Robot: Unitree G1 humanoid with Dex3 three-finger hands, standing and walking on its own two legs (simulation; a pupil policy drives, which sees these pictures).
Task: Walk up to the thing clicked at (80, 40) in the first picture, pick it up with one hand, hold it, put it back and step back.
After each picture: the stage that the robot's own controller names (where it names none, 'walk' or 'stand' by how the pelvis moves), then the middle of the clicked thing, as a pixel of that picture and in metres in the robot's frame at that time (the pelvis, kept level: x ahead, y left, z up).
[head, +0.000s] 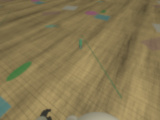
stand; (80, 44) +1.61 +0.27 -0.65
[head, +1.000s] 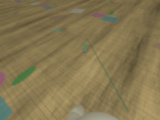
walk; (85, 48) +1.48 +0.27 -0.65
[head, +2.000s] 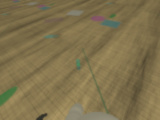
walk; (78, 64) +0.97 +0.30 -0.65
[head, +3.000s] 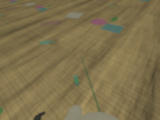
walk; (76, 80) +0.64 +0.26 -0.65
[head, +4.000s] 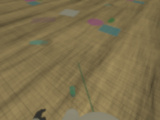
stand; (72, 91) +0.44 +0.20 -0.63
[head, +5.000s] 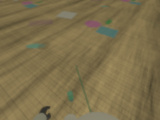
stand; (70, 96) +0.39 +0.21 -0.65
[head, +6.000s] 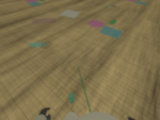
stand; (71, 98) +0.35 +0.20 -0.65
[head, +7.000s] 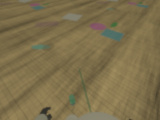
stand; (72, 100) +0.36 +0.19 -0.66
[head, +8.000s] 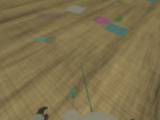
stand; (72, 93) +0.39 +0.18 -0.65
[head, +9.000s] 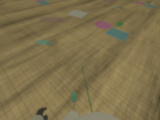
stand; (73, 97) +0.37 +0.16 -0.64
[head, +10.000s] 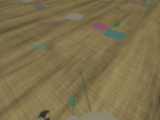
stand; (72, 101) +0.34 +0.19 -0.66
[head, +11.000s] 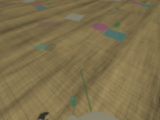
stand; (73, 101) +0.34 +0.19 -0.66
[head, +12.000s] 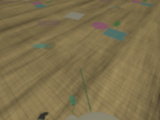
go down; (72, 100) +0.34 +0.19 -0.66
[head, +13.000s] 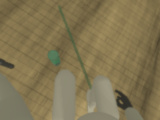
go down; (55, 59) +0.40 +0.27 -0.26
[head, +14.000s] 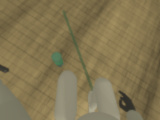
approach; (58, 60) +0.40 +0.28 -0.28
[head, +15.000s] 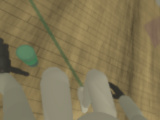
close in; (30, 58) +0.36 +0.32 -0.16
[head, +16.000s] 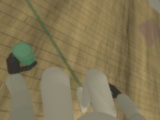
close; (27, 58) +0.36 +0.33 -0.15
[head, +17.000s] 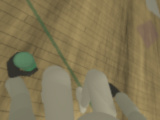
lift; (28, 64) +0.32 +0.32 -0.15
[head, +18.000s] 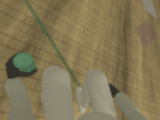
lift; (27, 65) +0.32 +0.32 -0.15
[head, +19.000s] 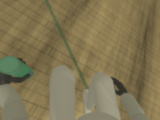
lift; (21, 70) +0.25 +0.39 -0.11
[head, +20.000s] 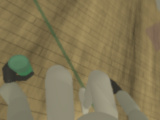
lift; (24, 69) +0.28 +0.35 -0.15
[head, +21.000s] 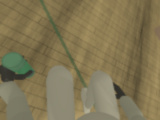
lift; (22, 67) +0.28 +0.38 -0.14
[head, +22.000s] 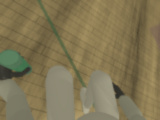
lift; (19, 65) +0.29 +0.38 -0.14
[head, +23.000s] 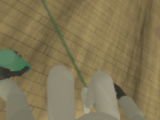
lift; (17, 64) +0.29 +0.40 -0.13
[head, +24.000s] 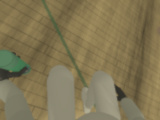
lift; (16, 65) +0.28 +0.40 -0.13
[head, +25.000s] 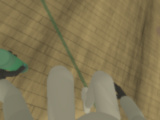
lift; (13, 64) +0.28 +0.41 -0.12
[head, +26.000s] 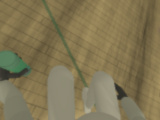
lift; (18, 66) +0.28 +0.40 -0.13
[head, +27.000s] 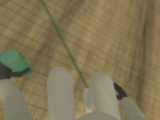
lift; (20, 65) +0.29 +0.40 -0.12
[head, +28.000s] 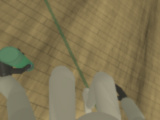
lift; (21, 62) +0.30 +0.40 -0.12
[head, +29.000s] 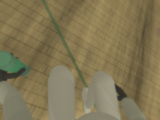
lift; (15, 66) +0.27 +0.41 -0.14
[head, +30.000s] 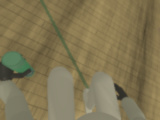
lift; (22, 67) +0.28 +0.39 -0.13
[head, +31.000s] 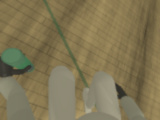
lift; (22, 63) +0.30 +0.39 -0.13
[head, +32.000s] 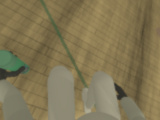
lift; (15, 65) +0.28 +0.42 -0.13
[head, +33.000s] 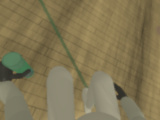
lift; (22, 67) +0.28 +0.39 -0.16
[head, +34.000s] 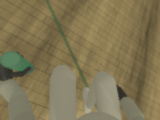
lift; (22, 65) +0.28 +0.39 -0.14
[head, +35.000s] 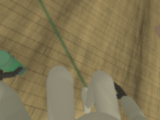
lift; (12, 65) +0.28 +0.42 -0.14
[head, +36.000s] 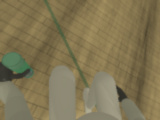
lift; (22, 67) +0.27 +0.40 -0.16
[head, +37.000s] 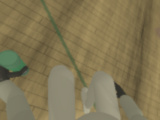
lift; (17, 65) +0.28 +0.41 -0.15
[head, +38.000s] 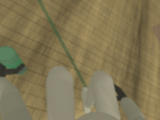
lift; (14, 63) +0.29 +0.42 -0.15
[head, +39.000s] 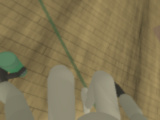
lift; (15, 67) +0.28 +0.41 -0.15
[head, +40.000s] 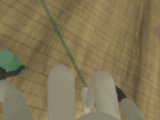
lift; (13, 65) +0.28 +0.42 -0.16
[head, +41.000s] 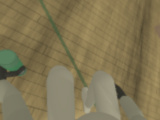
lift; (14, 65) +0.28 +0.42 -0.16
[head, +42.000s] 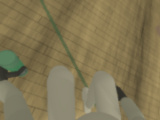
lift; (15, 66) +0.28 +0.41 -0.15
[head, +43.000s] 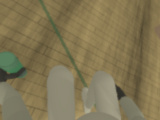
lift; (15, 67) +0.27 +0.42 -0.15
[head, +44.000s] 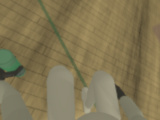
lift; (12, 66) +0.28 +0.42 -0.15
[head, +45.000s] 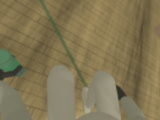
lift; (11, 66) +0.27 +0.43 -0.15
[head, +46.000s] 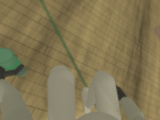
lift; (13, 65) +0.28 +0.42 -0.15
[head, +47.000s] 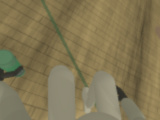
lift; (12, 66) +0.27 +0.43 -0.16
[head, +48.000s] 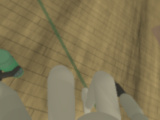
lift; (10, 66) +0.27 +0.44 -0.15
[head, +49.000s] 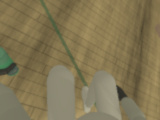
lift; (5, 64) +0.27 +0.45 -0.15
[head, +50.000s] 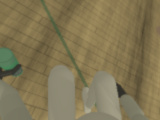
lift; (11, 65) +0.28 +0.44 -0.15
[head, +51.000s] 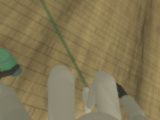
lift; (10, 65) +0.27 +0.44 -0.15
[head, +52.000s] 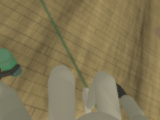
lift; (10, 65) +0.27 +0.44 -0.15
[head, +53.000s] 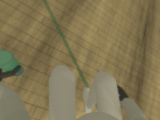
lift; (11, 66) +0.26 +0.44 -0.16
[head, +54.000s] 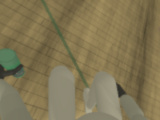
lift; (13, 66) +0.27 +0.44 -0.16
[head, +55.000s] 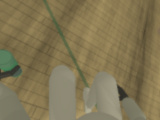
lift; (10, 66) +0.26 +0.45 -0.16
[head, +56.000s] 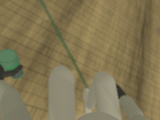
lift; (13, 66) +0.27 +0.44 -0.15
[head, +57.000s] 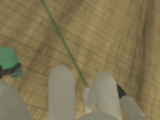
lift; (11, 65) +0.27 +0.44 -0.15
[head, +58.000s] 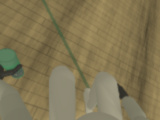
lift; (13, 66) +0.27 +0.44 -0.15
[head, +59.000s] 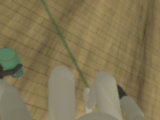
lift; (12, 66) +0.27 +0.44 -0.15
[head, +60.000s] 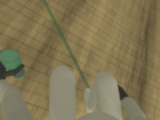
lift; (15, 66) +0.27 +0.44 -0.15
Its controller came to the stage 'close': yes
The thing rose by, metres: 0.06
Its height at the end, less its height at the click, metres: +0.00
